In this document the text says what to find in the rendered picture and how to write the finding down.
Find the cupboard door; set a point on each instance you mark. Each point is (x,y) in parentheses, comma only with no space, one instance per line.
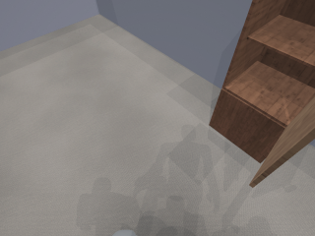
(296,135)

